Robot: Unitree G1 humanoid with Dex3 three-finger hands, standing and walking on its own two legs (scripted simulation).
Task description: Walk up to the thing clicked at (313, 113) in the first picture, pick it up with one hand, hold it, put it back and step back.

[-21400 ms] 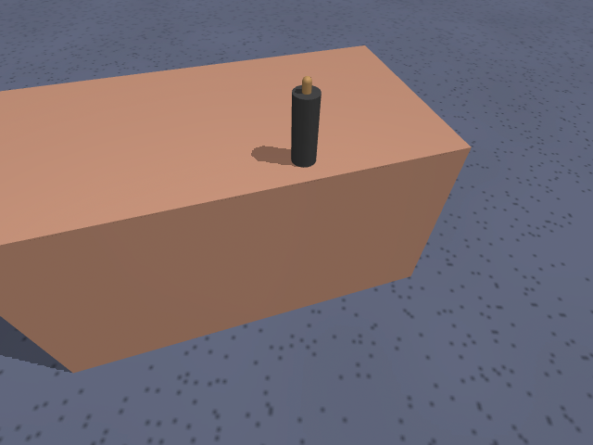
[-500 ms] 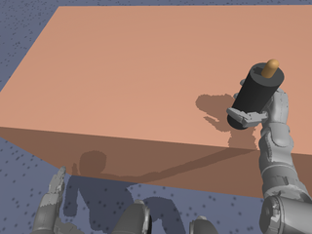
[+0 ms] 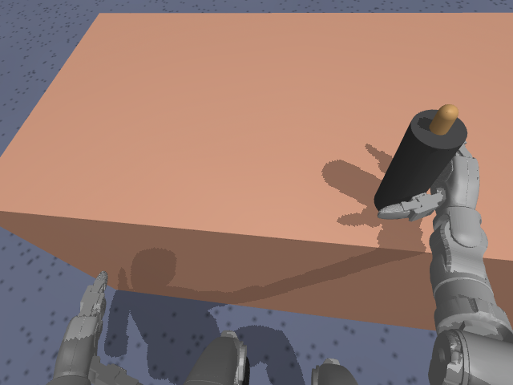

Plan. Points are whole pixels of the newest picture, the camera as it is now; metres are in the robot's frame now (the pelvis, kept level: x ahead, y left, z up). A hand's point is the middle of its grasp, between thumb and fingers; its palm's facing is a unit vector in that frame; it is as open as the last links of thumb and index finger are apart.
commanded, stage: withdraw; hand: right
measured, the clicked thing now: (416, 164) +0.44 -0.18 +0.07
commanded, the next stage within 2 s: rise in 0.22 s
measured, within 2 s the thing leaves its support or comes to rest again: neither
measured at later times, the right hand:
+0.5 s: hand out of the picture +0.44 -0.30 +0.14, palm faces +0.24 +0.95 -0.20, open 17.4 cm
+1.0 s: hand out of the picture +0.30 -0.29 +0.11, palm faces +0.33 +0.87 -0.36, open 17.6 cm
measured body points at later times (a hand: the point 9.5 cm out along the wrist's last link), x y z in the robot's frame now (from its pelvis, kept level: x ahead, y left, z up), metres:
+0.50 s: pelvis +0.01 +0.00 +0.04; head +0.07 -0.01 +0.49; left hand +0.16 +0.25 -0.01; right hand +0.42 -0.35 +0.15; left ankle +0.07 +0.14 -0.66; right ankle -0.01 -0.12 -0.66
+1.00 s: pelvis +0.04 +0.00 +0.07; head +0.05 +0.01 +0.52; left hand +0.19 +0.26 -0.01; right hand +0.27 -0.34 +0.13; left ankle +0.07 +0.14 -0.66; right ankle -0.01 -0.12 -0.66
